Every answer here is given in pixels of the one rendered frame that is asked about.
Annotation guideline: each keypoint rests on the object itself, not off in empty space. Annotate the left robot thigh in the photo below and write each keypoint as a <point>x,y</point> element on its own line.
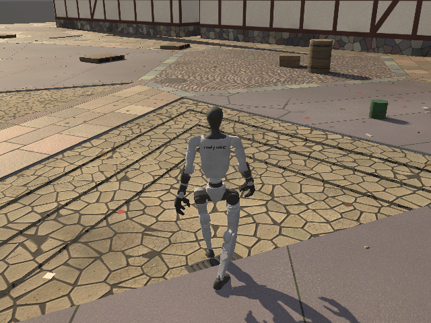
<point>200,197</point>

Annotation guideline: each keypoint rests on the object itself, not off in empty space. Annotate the robot right upper arm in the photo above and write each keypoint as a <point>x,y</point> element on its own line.
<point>239,151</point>

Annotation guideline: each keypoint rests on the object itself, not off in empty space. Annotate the robot left forearm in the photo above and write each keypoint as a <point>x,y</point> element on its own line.
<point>184,181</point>

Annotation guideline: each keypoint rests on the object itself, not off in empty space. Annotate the robot right forearm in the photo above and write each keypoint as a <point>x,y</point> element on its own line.
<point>248,176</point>

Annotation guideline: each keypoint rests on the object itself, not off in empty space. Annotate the left robot hand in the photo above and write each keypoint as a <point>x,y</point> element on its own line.
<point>178,205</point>

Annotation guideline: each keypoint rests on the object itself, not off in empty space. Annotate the robot left upper arm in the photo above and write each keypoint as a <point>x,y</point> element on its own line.
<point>190,154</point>

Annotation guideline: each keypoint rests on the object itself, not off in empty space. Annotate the robot thigh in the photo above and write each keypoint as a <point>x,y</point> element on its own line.
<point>233,213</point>
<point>200,197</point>

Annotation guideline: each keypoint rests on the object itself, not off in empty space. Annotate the right robot hand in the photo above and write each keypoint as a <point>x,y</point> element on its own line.
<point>245,187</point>

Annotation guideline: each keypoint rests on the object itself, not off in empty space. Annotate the right robot thigh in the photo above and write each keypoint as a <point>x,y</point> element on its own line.
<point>233,213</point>

